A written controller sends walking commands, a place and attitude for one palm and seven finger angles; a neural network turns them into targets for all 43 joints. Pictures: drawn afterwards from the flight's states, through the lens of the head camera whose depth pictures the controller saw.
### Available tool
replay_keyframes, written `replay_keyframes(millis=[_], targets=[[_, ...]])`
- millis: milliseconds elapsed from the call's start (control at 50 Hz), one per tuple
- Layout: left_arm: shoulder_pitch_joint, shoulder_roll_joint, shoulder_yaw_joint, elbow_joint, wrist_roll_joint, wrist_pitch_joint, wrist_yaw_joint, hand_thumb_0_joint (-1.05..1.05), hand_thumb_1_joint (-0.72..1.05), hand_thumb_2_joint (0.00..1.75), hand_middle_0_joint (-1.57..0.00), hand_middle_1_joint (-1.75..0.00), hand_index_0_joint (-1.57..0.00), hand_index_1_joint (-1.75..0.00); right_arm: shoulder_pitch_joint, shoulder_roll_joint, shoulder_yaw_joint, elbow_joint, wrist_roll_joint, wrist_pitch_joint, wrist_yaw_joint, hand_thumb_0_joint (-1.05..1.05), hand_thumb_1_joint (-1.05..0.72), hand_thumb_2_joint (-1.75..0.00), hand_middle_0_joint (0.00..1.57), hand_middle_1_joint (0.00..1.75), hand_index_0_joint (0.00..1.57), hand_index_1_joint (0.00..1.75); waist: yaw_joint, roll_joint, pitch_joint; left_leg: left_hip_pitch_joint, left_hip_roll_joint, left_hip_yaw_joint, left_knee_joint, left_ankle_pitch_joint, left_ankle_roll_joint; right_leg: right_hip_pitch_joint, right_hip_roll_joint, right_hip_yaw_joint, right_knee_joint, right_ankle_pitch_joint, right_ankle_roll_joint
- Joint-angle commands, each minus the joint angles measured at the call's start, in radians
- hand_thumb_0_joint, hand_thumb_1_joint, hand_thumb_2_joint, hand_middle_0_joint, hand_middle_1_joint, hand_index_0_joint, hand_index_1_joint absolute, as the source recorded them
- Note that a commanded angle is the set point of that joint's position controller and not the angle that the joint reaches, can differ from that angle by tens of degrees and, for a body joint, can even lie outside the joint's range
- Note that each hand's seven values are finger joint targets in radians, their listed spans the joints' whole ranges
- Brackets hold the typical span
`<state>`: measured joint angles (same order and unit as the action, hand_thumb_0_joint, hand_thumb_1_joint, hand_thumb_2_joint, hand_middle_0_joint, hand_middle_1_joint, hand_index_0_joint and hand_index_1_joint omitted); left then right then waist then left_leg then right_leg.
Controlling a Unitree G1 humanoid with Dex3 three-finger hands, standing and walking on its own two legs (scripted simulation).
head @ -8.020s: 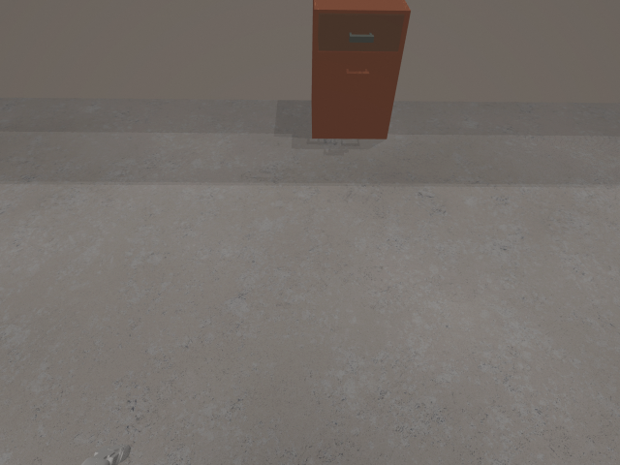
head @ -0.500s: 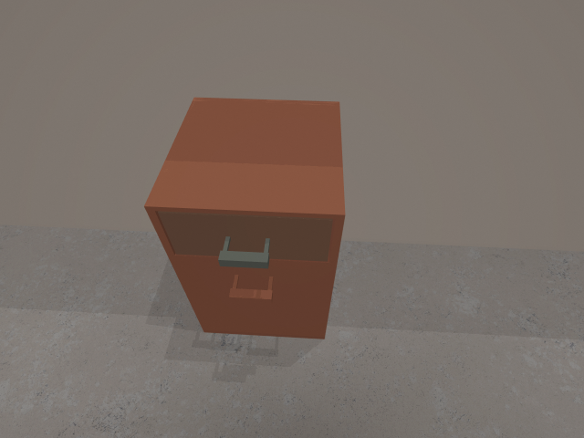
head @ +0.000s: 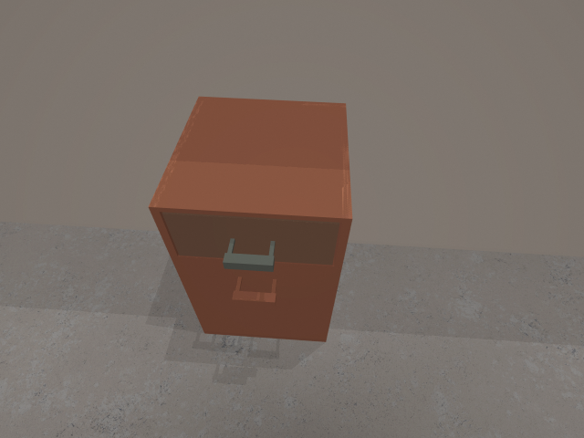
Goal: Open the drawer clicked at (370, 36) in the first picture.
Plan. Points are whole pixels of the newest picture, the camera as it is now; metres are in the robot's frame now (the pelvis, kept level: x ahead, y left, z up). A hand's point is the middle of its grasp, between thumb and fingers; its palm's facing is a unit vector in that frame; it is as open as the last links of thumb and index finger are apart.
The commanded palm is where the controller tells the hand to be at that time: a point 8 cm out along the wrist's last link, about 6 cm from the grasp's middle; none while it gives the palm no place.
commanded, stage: shuffle to correct the standing spot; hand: left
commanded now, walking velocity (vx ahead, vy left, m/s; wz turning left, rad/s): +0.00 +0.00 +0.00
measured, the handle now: (250, 253) +0.52 +0.13 -0.19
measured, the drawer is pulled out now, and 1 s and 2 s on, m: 0.00 0.00 0.00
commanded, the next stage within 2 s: come to a stop and stand still in 0.26 s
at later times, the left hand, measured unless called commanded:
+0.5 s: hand out of the picture +0.03 +0.12 -0.17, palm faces +0.02 -0.96 -0.26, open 7.4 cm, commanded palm none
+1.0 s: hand out of the picture -0.05 +0.09 -0.15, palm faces +0.12 -0.96 -0.25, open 7.4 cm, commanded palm none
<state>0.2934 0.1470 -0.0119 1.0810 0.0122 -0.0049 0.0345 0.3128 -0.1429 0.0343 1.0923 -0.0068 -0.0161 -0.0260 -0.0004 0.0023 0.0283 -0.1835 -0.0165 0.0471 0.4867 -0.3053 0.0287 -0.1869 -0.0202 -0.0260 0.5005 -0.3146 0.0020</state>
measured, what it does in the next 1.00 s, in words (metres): lifts its left foot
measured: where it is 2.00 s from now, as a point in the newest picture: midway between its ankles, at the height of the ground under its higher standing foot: outside the picture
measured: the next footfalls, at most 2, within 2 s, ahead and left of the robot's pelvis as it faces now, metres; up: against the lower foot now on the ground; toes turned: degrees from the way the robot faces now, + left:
left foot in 1.16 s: -0.02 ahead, +0.07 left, +0.00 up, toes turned +4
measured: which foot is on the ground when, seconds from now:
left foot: down 0.00-0.42, up 0.44-1.00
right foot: down 0.00-1.00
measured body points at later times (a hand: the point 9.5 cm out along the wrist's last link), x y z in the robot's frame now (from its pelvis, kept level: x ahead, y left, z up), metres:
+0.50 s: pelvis +0.01 -0.07 -0.01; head +0.03 -0.10 +0.44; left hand +0.03 +0.17 -0.15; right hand +0.00 -0.31 -0.18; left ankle -0.04 +0.08 -0.71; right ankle -0.01 -0.13 -0.74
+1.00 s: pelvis -0.02 -0.09 +0.01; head +0.00 -0.12 +0.46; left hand -0.06 +0.14 -0.13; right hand +0.04 -0.32 -0.16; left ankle -0.04 +0.09 -0.68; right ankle -0.01 -0.13 -0.74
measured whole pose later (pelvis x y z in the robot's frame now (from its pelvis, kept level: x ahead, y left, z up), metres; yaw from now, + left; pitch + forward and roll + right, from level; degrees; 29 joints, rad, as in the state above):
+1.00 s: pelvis -0.02 -0.09 +0.01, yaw +2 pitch +1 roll +3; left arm 0.37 0.13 0.02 1.05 0.03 0.00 0.03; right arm 0.22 -0.20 -0.03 1.04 -0.01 0.07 0.00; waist 0.05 0.02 0.00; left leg -0.38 0.05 -0.01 0.82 -0.30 -0.03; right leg -0.20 0.01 -0.13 0.37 -0.19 -0.11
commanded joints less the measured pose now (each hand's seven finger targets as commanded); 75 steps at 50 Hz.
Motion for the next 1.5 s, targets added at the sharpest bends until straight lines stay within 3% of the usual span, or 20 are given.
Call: replay_keyframes(millis=[0,140,280,320,360,380,400,420,460,500,560,660,740,860,920,1020,1080,1160,1260,1480], targets=[[0.073,0.093,0.015,-0.022,-0.002,-0.019,0.007,0.0,0.9,0.9,-0.2,-0.3,-0.2,-0.3,0.059,-0.098,-0.024,-0.015,-0.002,-0.02,-0.007,0.0,-0.9,-0.9,0.2,0.3,0.2,0.3,0.002,-0.009,0.03,-0.02,0.113,-0.093,-0.087,0.266,0.022,0.01,-0.075,0.064,-0.075,0.225,-0.041],[0.087,0.079,0.029,-0.021,0.005,0.012,0.0,0.0,0.9,0.9,-0.2,-0.3,-0.2,-0.3,0.069,-0.148,-0.051,-0.005,-0.008,-0.009,-0.032,0.0,-0.9,-0.9,0.2,0.3,0.2,0.3,-0.011,0.058,0.009,0.073,0.205,-0.144,-0.08,0.551,0.053,-0.048,-0.031,-0.006,0.007,0.203,-0.02],[0.036,0.081,0.06,-0.091,0.015,0.049,-0.018,0.0,0.9,0.9,-0.2,-0.3,-0.2,-0.3,0.076,-0.204,-0.091,-0.033,-0.023,0.015,-0.051,0.0,-0.9,-0.9,0.2,0.3,0.2,0.3,-0.027,0.145,0.019,0.1,0.373,-0.254,-0.098,0.712,0.18,-0.241,-0.015,-0.003,0.278,-0.196,-0.024],[0.053,0.074,0.069,-0.102,0.014,0.05,-0.024,0.0,0.9,0.9,-0.2,-0.3,-0.2,-0.3,0.027,-0.21,-0.096,-0.05,-0.027,0.018,-0.047,0.0,-0.9,-0.9,0.2,0.3,0.2,0.3,-0.003,0.144,0.013,0.025,0.347,-0.209,-0.073,0.667,0.153,-0.17,-0.017,0.001,0.213,-0.129,-0.029],[0.118,0.08,0.074,-0.087,0.017,0.04,-0.029,0.0,0.9,0.9,-0.2,-0.3,-0.2,-0.3,-0.024,-0.203,-0.095,-0.067,-0.024,0.022,-0.04,0.0,-0.9,-0.9,0.2,0.3,0.2,0.3,0.034,0.089,-0.01,-0.086,0.262,-0.122,0.012,0.47,0.075,-0.007,-0.011,-0.01,0.013,0.119,-0.029],[0.15,0.109,0.077,-0.076,0.02,0.025,-0.023,0.0,0.9,0.9,-0.2,-0.3,-0.2,-0.3,-0.013,-0.165,-0.089,-0.071,-0.017,0.021,-0.033,0.0,-0.9,-0.9,0.2,0.3,0.2,0.3,0.038,-0.034,-0.05,-0.147,0.16,-0.038,0.117,0.245,0.019,0.082,-0.096,0.09,-0.073,0.307,-0.037],[0.149,0.17,0.08,-0.072,0.021,0.01,-0.011,0.0,0.9,0.9,-0.2,-0.3,-0.2,-0.3,0.0,-0.084,-0.07,-0.086,-0.007,0.023,-0.026,0.0,-0.9,-0.9,0.2,0.3,0.2,0.3,0.026,-0.248,-0.064,-0.221,0.038,0.045,0.231,-0.145,-0.028,0.111,-0.257,0.253,-0.141,0.478,-0.073],[0.147,0.182,0.063,-0.074,0.011,0.001,-0.01,0.0,0.9,0.9,-0.2,-0.3,-0.2,-0.3,-0.015,-0.072,-0.066,-0.09,-0.002,0.03,-0.022,0.0,-0.9,-0.9,0.2,0.3,0.2,0.3,0.041,-0.221,-0.076,-0.178,0.038,-0.027,0.337,-0.305,-0.018,0.019,-0.317,0.286,-0.194,0.439,-0.125],[0.057,0.131,0.05,-0.084,0.01,-0.015,0.002,0.0,0.9,0.9,-0.2,-0.3,-0.2,-0.3,-0.008,-0.058,-0.066,-0.066,-0.005,0.041,-0.01,0.0,-0.9,-0.9,0.2,0.3,0.2,0.3,0.005,-0.191,0.024,-0.192,0.059,-0.066,0.404,-0.205,-0.012,-0.077,-0.275,0.285,-0.255,0.315,-0.097],[0.037,0.119,0.036,-0.088,0.006,-0.025,0.007,0.0,0.9,0.9,-0.2,-0.3,-0.2,-0.3,0.003,-0.059,-0.06,-0.04,-0.003,0.04,-0.001,0.0,-0.9,-0.9,0.2,0.3,0.2,0.3,0.0,-0.127,0.063,-0.229,0.06,-0.059,0.428,-0.119,-0.022,-0.043,-0.242,0.233,-0.229,0.453,-0.079],[0.082,0.147,0.048,-0.086,0.003,-0.029,0.016,0.0,0.9,0.9,-0.2,-0.3,-0.2,-0.3,0.013,-0.08,-0.067,-0.039,0.001,0.05,0.001,0.0,-0.9,-0.9,0.2,0.3,0.2,0.3,0.017,-0.071,-0.012,-0.263,0.044,-0.045,0.434,-0.098,-0.045,0.103,-0.265,0.186,-0.177,0.693,-0.073],[0.114,0.173,0.067,-0.079,0.002,-0.022,0.027,0.0,0.9,0.9,-0.2,-0.3,-0.2,-0.3,-0.016,-0.109,-0.078,-0.067,0.0,0.071,0.003,0.0,-0.9,-0.9,0.2,0.3,0.2,0.3,0.037,-0.081,-0.059,-0.34,0.033,-0.067,0.505,-0.076,-0.065,0.208,-0.293,0.177,-0.156,0.771,-0.063],[0.109,0.16,0.065,-0.087,0.005,-0.018,0.025,0.0,0.9,0.9,-0.2,-0.3,-0.2,-0.3,-0.047,-0.117,-0.081,-0.084,-0.005,0.081,0.011,0.0,-0.9,-0.9,0.2,0.3,0.2,0.3,0.037,-0.109,-0.02,-0.349,0.038,-0.077,0.517,-0.029,-0.069,0.138,-0.279,0.18,-0.205,0.545,-0.077],[0.093,0.146,0.065,-0.088,0.012,-0.021,0.009,0.0,0.9,0.9,-0.2,-0.3,-0.2,-0.3,-0.058,-0.113,-0.079,-0.089,-0.012,0.077,0.026,0.0,-0.9,-0.9,0.2,0.3,0.2,0.3,0.027,-0.127,0.047,-0.314,0.072,-0.067,0.452,0.028,-0.06,-0.011,-0.261,0.218,-0.352,-0.037,-0.112],[0.089,0.149,0.064,-0.087,0.014,-0.022,0.002,0.0,0.9,0.9,-0.2,-0.3,-0.2,-0.3,-0.06,-0.109,-0.073,-0.089,-0.012,0.066,0.028,0.0,-0.9,-0.9,0.2,0.3,0.2,0.3,0.023,-0.111,0.046,-0.269,0.074,-0.051,0.362,0.019,-0.055,-0.034,-0.244,0.199,-0.369,-0.101,-0.131],[0.131,0.152,0.06,-0.057,0.018,-0.022,-0.005,0.0,0.9,0.9,-0.2,-0.3,-0.2,-0.3,-0.056,-0.075,-0.054,-0.082,-0.007,0.04,0.023,0.0,-0.9,-0.9,0.2,0.3,0.2,0.3,0.043,-0.117,0.011,-0.163,0.054,-0.012,0.158,-0.041,-0.04,-0.013,-0.226,0.177,-0.334,-0.022,-0.162],[0.107,0.144,0.054,-0.044,0.013,-0.017,-0.003,0.0,0.9,0.9,-0.2,-0.3,-0.2,-0.3,0.025,-0.057,-0.041,-0.048,-0.007,0.025,0.015,0.0,-0.9,-0.9,0.2,0.3,0.2,0.3,0.008,-0.084,0.005,0.004,0.05,0.006,-0.034,0.042,-0.033,-0.099,-0.181,0.124,-0.286,-0.071,-0.133],[0.128,0.051,0.032,-0.035,0.007,-0.013,0.0,0.0,0.9,0.9,-0.2,-0.3,-0.2,-0.3,0.072,-0.102,-0.035,-0.029,-0.011,-0.004,-0.001,0.0,-0.9,-0.9,0.2,0.3,0.2,0.3,0.029,0.056,0.018,-0.008,0.2,-0.113,-0.164,0.221,0.023,-0.067,-0.062,0.014,-0.134,0.071,-0.054],[0.133,0.067,0.029,0.01,0.002,-0.021,-0.002,0.0,0.9,0.9,-0.2,-0.3,-0.2,-0.3,0.067,-0.078,-0.015,-0.009,-0.004,-0.015,-0.017,0.0,-0.9,-0.9,0.2,0.3,0.2,0.3,0.034,0.076,0.005,-0.033,0.154,-0.066,-0.145,0.348,0.009,0.072,-0.085,0.008,-0.111,0.269,-0.052],[0.132,0.034,0.023,0.036,-0.001,-0.01,0.005,0.0,0.9,0.9,-0.2,-0.3,-0.2,-0.3,0.142,-0.056,-0.009,0.025,-0.003,-0.018,-0.027,0.0,-0.9,-0.9,0.2,0.3,0.2,0.3,0.025,0.031,0.077,-0.023,0.146,-0.075,-0.176,0.359,0.02,0.065,-0.082,-0.005,-0.105,0.241,-0.046]])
